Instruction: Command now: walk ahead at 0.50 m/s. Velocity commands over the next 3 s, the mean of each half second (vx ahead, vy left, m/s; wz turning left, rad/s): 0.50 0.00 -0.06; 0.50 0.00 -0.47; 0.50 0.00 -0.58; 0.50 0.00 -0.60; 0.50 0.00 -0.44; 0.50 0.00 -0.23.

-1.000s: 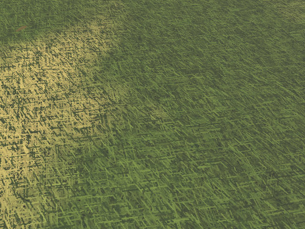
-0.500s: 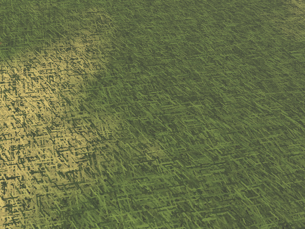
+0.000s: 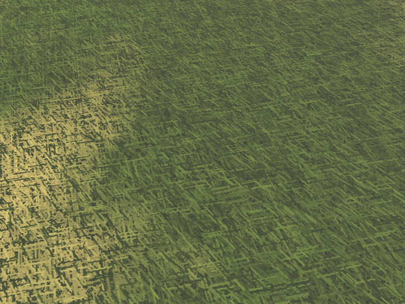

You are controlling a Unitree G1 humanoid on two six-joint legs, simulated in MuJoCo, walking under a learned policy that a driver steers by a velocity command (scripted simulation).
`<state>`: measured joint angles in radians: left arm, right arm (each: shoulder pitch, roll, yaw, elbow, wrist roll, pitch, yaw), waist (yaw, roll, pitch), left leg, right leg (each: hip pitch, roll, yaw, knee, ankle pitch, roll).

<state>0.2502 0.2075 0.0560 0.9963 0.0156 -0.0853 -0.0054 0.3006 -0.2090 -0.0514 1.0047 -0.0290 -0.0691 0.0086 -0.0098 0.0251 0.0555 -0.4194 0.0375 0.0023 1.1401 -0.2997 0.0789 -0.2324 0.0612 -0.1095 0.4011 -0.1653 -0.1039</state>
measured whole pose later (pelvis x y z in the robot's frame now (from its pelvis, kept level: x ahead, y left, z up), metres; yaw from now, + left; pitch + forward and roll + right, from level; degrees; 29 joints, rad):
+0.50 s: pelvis +0.27 +0.05 -0.01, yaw -3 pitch +0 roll +0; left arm 0.41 0.18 0.04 1.07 0.00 -0.07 0.01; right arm 0.10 -0.20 -0.05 0.92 -0.03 -0.08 0.01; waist 0.04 -0.02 0.06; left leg -0.35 -0.01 0.13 0.52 -0.18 0.09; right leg -0.24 0.01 0.00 1.08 -0.39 -0.10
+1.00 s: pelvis +0.52 -0.01 -0.03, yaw -19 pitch +0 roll +0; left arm 0.06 0.20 0.06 0.86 0.04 -0.04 -0.03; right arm 0.42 -0.19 -0.05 1.02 -0.02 -0.06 -0.02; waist -0.01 0.01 0.07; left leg -0.06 0.09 0.26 0.88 -0.47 0.01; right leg -0.43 0.07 -0.14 0.62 -0.20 -0.18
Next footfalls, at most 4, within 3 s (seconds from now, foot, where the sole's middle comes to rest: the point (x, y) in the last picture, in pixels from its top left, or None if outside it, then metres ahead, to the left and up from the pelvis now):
0.40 left None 0.38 0.12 -0.78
0.96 right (242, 262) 0.62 -0.09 -0.78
1.52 left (241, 173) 1.00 -0.11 -0.78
2.04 right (327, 170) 1.00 -0.46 -0.78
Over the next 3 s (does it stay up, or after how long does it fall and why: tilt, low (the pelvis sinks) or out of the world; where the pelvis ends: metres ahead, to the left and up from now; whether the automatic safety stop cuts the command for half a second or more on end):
stays up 1.23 -0.76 0.00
